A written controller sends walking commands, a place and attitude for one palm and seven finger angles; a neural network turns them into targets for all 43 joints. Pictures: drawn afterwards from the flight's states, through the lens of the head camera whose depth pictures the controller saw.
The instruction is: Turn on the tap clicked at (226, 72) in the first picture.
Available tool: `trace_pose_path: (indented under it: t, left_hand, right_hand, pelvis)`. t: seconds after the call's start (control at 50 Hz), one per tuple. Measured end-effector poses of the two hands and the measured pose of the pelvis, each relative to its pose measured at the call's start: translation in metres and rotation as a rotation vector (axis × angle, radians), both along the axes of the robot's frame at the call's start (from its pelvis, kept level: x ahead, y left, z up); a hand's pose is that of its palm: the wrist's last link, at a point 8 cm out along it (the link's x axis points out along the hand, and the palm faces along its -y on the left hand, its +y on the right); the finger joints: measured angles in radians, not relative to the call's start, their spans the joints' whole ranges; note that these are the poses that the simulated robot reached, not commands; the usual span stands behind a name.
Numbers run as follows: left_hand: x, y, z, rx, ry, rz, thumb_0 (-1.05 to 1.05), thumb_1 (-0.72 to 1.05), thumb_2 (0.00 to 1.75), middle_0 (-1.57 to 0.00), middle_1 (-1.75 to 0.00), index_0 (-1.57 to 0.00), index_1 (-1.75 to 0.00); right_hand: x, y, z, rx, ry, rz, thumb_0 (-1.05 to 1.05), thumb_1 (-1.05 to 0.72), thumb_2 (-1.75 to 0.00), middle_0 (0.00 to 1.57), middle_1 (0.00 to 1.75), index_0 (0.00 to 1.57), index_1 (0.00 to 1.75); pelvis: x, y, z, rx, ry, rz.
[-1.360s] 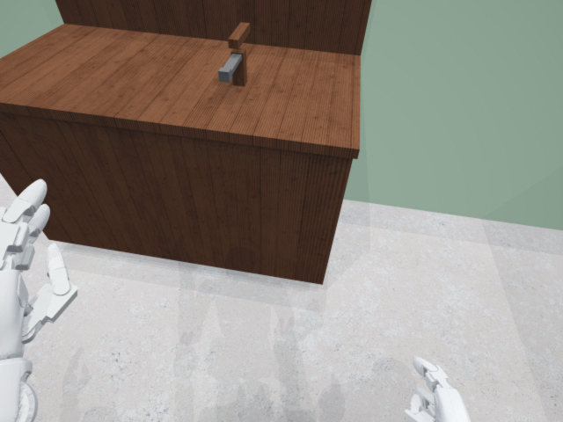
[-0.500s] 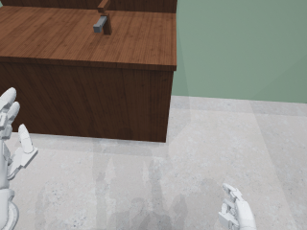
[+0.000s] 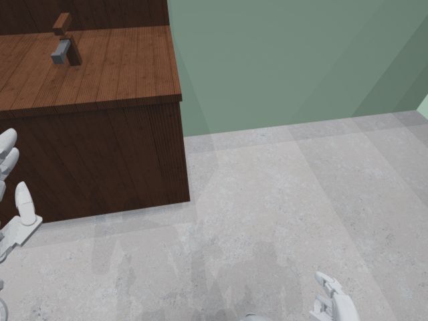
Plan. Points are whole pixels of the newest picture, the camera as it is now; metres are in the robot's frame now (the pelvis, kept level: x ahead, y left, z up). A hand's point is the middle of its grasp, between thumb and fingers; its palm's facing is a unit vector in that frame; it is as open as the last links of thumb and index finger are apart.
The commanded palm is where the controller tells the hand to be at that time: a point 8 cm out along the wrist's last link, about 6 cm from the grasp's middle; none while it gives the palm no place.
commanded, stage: take the last steps up to it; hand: left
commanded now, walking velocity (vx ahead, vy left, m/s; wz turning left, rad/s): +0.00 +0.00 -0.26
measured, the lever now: (58, 58) +0.80 +0.56 +0.08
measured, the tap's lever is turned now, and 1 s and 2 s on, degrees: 0 0 0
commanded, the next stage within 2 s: none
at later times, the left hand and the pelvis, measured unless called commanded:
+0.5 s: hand (71, 216) +0.20 +0.20 +0.20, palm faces +0.38 -0.81 -0.44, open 7.4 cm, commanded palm +0.16 +0.24 +0.19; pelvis -0.02 -0.03 +0.01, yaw -3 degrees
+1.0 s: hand (90, 184) +0.26 +0.21 +0.17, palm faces +0.35 -0.80 -0.48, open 7.5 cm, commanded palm +0.21 +0.26 +0.19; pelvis +0.05 -0.02 +0.02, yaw -1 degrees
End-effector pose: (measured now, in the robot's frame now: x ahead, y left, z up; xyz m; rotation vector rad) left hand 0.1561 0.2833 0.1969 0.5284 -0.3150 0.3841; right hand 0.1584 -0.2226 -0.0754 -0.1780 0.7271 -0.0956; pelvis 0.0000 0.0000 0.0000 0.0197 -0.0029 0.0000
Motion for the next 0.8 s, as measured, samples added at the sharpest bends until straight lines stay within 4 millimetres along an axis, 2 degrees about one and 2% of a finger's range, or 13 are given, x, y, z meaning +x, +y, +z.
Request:
trace_pose_path:
  t: [0.1,0.16,0.2,0.26,0.34,0.42,0.46,0.52,0.6,0.66,0.72,0.8]
  left_hand:
    - [0.020,-0.031,-0.003,0.011,-0.038,-0.047,0.02,0.89,0.90,-0.21,-0.30,-0.20,-0.30]
    - [0.036,-0.052,-0.011,-0.009,-0.032,-0.084,0.02,0.89,0.90,-0.21,-0.30,-0.20,-0.30]
    - [0.040,-0.065,-0.015,-0.031,0.002,-0.115,0.02,0.89,0.90,-0.21,-0.30,-0.20,-0.30]
    - [0.035,-0.082,-0.014,-0.011,0.075,-0.172,0.02,0.89,0.90,-0.21,-0.30,-0.21,-0.30]
    - [0.021,-0.086,0.004,0.065,0.083,-0.212,0.02,0.88,0.89,-0.22,-0.30,-0.21,-0.30]
    - [0.009,-0.071,0.022,0.098,0.007,-0.165,0.02,0.88,0.89,-0.22,-0.30,-0.21,-0.30]
    - [0.006,-0.059,0.021,0.078,-0.018,-0.120,0.01,0.88,0.89,-0.22,-0.30,-0.21,-0.30]
    - [0.003,-0.042,0.009,0.013,-0.027,-0.062,0.01,0.88,0.89,-0.22,-0.30,-0.21,-0.30]
    - [0.005,-0.031,-0.010,-0.058,-0.001,-0.020,0.01,0.89,0.90,-0.21,-0.30,-0.21,-0.30]
    - [0.009,-0.030,-0.014,-0.052,0.024,-0.013,0.02,0.89,0.90,-0.21,-0.30,-0.20,-0.30]
    - [0.016,-0.037,-0.010,-0.031,0.027,-0.015,0.02,0.89,0.90,-0.21,-0.30,-0.20,-0.30]
    - [0.030,-0.049,0.000,0.026,-0.011,-0.029,0.02,0.89,0.90,-0.21,-0.30,-0.20,-0.30]
  right_hand:
    - [-0.017,-0.014,-0.018,0.049,-0.022,-0.025,0.01,-0.91,-0.90,0.21,0.30,0.20,0.30]
    - [-0.031,-0.029,-0.029,0.047,0.020,-0.039,0.01,-0.91,-0.90,0.21,0.30,0.20,0.30]
    - [-0.043,-0.042,-0.028,0.031,0.056,-0.064,0.01,-0.91,-0.90,0.21,0.30,0.20,0.30]
    - [-0.063,-0.062,-0.018,0.006,0.084,-0.127,0.01,-0.91,-0.90,0.21,0.30,0.20,0.30]
    - [-0.085,-0.082,-0.004,-0.047,0.115,-0.185,0.01,-0.91,-0.90,0.21,0.30,0.20,0.30]
    - [-0.094,-0.093,0.004,-0.098,0.133,-0.192,0.01,-0.91,-0.90,0.20,0.30,0.20,0.30]
    - [-0.093,-0.093,0.006,-0.111,0.127,-0.187,0.01,-0.91,-0.90,0.20,0.30,0.20,0.30]
    - [-0.085,-0.087,0.005,-0.124,0.093,-0.172,0.01,-0.91,-0.90,0.20,0.30,0.20,0.30]
    - [-0.067,-0.066,0.003,-0.097,0.035,-0.150,0.01,-0.91,-0.90,0.20,0.30,0.20,0.30]
    - [-0.052,-0.046,-0.002,-0.042,0.008,-0.122,0.01,-0.91,-0.90,0.20,0.30,0.20,0.30]
    - [-0.035,-0.029,-0.010,0.013,-0.004,-0.084,0.01,-0.91,-0.90,0.20,0.30,0.20,0.30]
    - [-0.014,-0.018,-0.030,0.060,0.023,-0.023,0.01,-0.91,-0.90,0.21,0.30,0.20,0.30]
  pelvis:
    - [-0.001,-0.021,-0.011,-0.019,-0.029,-0.048]
    - [-0.014,-0.033,-0.014,-0.025,-0.041,-0.040]
    - [-0.021,-0.037,-0.009,-0.005,-0.036,-0.057]
    - [-0.026,-0.040,0.001,0.015,-0.014,-0.081]
    - [-0.024,-0.045,0.011,0.030,0.012,-0.079]
    - [-0.021,-0.044,0.016,0.037,0.023,-0.065]
    - [-0.019,-0.040,0.016,0.036,0.021,-0.058]
    - [-0.017,-0.031,0.012,0.016,0.010,-0.044]
    - [-0.014,-0.022,0.009,0.004,-0.017,-0.035]
    - [-0.008,-0.022,0.007,0.003,-0.025,-0.033]
    - [0.001,-0.025,0.005,0.003,-0.024,-0.036]
    - [0.009,-0.032,-0.004,-0.012,-0.023,-0.013]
